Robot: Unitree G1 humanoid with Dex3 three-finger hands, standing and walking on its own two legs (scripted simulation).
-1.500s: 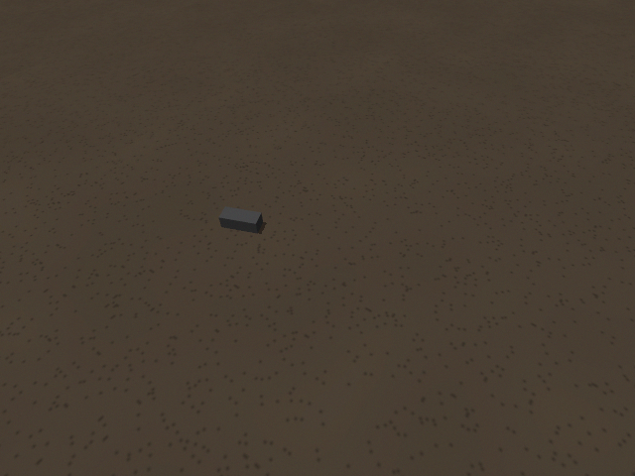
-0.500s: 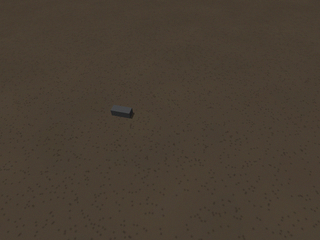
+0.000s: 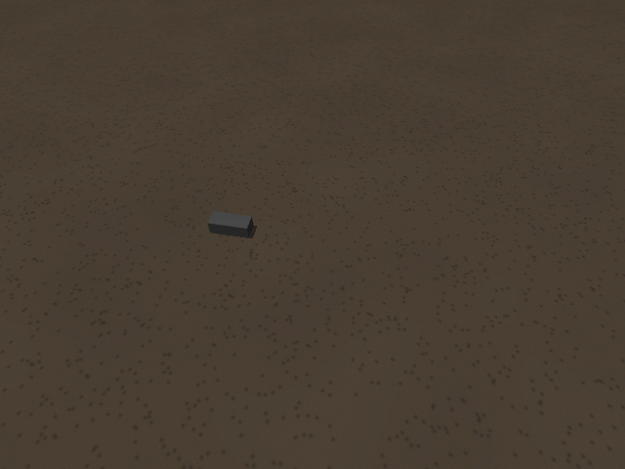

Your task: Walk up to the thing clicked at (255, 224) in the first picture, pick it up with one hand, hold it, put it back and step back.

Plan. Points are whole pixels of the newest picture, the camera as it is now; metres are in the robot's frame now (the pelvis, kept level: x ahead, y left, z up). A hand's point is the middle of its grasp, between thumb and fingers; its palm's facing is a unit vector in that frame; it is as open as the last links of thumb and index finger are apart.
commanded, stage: walk up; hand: left
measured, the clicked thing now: (230, 224) +1.18 +0.36 -0.73
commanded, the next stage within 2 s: none
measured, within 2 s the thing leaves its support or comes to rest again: neither
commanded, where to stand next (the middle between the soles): +0.76 +0.20 m, yaw -11 degrees
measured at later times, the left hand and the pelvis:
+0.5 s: hand (129, 365) +0.31 +0.31 -0.11, palm faces -0.10 -0.90 -0.43, open 7.4 cm; pelvis +0.19 +0.04 +0.00, yaw -5 degrees
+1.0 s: hand (128, 257) +0.54 +0.38 -0.12, palm faces -0.23 -0.88 -0.42, open 7.4 cm; pelvis +0.40 +0.12 +0.00, yaw -9 degrees
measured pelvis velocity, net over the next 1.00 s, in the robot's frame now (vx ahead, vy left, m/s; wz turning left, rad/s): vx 0.40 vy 0.12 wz -0.15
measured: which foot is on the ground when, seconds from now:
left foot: down 0.00-0.32, up 0.34-0.64, down 0.66-1.00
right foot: up 0.00-0.28, down 0.30-0.68, up 0.70-1.00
